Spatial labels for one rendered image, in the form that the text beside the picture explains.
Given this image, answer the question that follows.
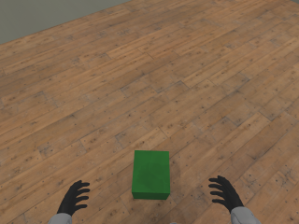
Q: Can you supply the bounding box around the left robot forearm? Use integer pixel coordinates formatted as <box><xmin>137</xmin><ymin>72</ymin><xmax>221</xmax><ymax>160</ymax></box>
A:
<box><xmin>48</xmin><ymin>213</ymin><xmax>72</xmax><ymax>224</ymax></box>

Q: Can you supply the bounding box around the carton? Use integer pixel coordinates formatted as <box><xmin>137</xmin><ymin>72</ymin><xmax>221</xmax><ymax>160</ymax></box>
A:
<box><xmin>131</xmin><ymin>150</ymin><xmax>171</xmax><ymax>200</ymax></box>

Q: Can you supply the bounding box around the right robot hand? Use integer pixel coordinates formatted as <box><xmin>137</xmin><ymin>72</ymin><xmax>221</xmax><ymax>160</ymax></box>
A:
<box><xmin>208</xmin><ymin>175</ymin><xmax>244</xmax><ymax>214</ymax></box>

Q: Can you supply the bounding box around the right robot forearm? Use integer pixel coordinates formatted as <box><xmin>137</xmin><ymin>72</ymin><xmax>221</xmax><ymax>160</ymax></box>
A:
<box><xmin>231</xmin><ymin>206</ymin><xmax>262</xmax><ymax>224</ymax></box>

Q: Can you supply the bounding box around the left robot hand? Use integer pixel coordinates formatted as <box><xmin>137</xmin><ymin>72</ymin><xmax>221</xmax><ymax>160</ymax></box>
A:
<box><xmin>57</xmin><ymin>180</ymin><xmax>90</xmax><ymax>216</ymax></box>

